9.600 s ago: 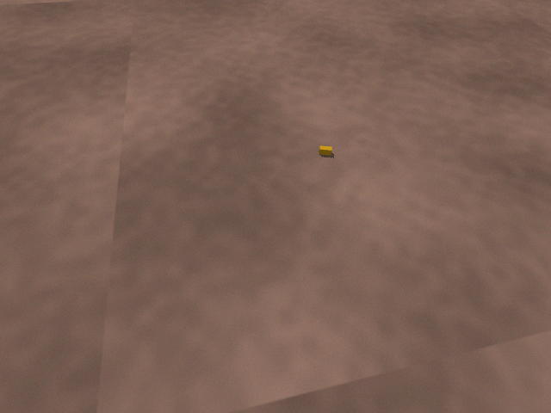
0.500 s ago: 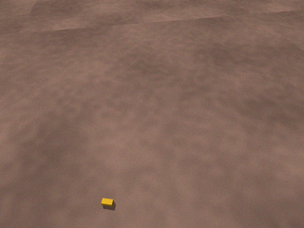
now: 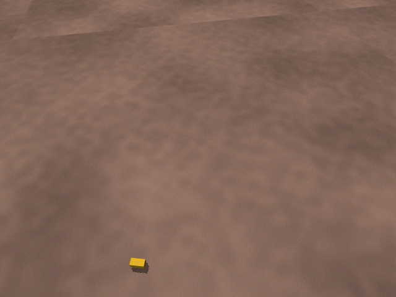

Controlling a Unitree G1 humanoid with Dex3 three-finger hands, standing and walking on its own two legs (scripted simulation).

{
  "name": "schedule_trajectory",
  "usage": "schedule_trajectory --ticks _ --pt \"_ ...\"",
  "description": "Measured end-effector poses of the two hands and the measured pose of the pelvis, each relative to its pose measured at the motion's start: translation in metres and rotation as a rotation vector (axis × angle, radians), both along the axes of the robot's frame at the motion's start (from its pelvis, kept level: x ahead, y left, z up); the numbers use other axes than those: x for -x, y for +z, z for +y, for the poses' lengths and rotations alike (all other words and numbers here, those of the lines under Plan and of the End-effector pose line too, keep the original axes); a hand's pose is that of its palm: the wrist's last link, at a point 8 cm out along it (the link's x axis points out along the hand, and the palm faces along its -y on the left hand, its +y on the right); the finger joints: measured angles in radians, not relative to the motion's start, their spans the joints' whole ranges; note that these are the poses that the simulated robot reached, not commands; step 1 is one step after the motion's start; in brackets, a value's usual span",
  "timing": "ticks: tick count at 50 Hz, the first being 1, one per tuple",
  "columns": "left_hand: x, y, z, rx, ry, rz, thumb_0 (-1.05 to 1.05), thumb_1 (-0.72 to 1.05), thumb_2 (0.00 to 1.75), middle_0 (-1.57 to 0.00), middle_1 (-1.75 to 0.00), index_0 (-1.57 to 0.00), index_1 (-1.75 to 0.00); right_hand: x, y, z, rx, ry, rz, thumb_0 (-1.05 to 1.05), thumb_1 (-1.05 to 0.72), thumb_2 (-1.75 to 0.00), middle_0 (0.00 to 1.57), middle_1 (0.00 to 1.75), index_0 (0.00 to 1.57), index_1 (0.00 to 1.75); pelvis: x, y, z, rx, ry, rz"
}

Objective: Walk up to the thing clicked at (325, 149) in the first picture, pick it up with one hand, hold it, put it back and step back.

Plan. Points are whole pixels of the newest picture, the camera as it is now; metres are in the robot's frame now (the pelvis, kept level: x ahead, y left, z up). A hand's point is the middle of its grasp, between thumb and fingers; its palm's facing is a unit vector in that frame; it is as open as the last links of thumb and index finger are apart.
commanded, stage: walk up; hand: left
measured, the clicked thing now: (138, 263) +0.39 +0.28 -0.76
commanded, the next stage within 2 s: stand in 0.62 s
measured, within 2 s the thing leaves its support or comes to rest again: neither
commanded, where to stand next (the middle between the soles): +0.04 +0.03 m, yaw +2 degrees
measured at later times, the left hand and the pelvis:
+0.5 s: hand out of the picture +0.06 +0.27 -0.15, palm faces -0.06 -0.91 -0.41, open 7.4 cm; pelvis -0.01 +0.00 +0.00, yaw -1 degrees
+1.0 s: hand out of the picture +0.06 +0.23 -0.15, palm faces -0.06 -0.94 -0.34, open 7.3 cm; pelvis -0.03 -0.01 +0.01, yaw +0 degrees
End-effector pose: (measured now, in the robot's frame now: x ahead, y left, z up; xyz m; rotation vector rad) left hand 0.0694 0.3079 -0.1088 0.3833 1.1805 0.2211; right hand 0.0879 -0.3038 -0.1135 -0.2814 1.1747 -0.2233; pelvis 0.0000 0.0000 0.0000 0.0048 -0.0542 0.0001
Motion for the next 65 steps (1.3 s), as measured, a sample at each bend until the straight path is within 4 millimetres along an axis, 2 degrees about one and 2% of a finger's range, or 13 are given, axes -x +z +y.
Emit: schedule_trajectory --ticks 7,20,31,47,65 --pt "0.004 0.001 0.000 -0.006 -0.010 0.007 0.00 0.91 0.90 -0.21 -0.30 -0.21 -0.30 0.002 0.000 -0.003 -0.001 0.000 -0.001 0.00 -0.90 -0.90 0.20 0.30 0.21 0.30 0.003 0.000 0.000 -0.001 -0.006 0.002" --pt "0.013 0.001 0.003 -0.015 -0.017 0.017 0.00 0.91 0.90 -0.21 -0.30 -0.21 -0.30 0.020 -0.003 -0.006 0.002 -0.020 0.023 0.00 -0.90 -0.90 0.20 0.30 0.21 0.30 0.009 -0.002 -0.001 0.003 -0.014 -0.005" --pt "0.014 -0.003 0.010 -0.015 -0.029 0.025 0.00 0.91 0.90 -0.21 -0.30 -0.21 -0.30 0.030 -0.003 0.001 -0.002 -0.028 0.024 0.00 -0.90 -0.90 0.20 0.30 0.21 0.30 0.013 -0.003 0.004 -0.001 -0.029 -0.006" --pt "0.007 -0.001 -0.027 0.071 -0.040 -0.002 0.00 0.91 0.90 -0.21 -0.30 -0.21 -0.30 0.040 0.002 0.001 -0.007 -0.012 0.024 0.00 -0.90 -0.90 0.20 0.30 0.21 0.30 0.025 0.008 -0.007 0.000 -0.007 -0.008" --pt "0.046 -0.001 -0.026 0.055 -0.003 0.062 0.00 0.91 0.90 -0.21 -0.30 -0.21 -0.30 0.076 0.001 -0.014 0.002 -0.019 0.102 0.00 -0.91 -0.90 0.20 0.30 0.20 0.30 0.037 0.009 -0.016 0.005 0.003 0.003"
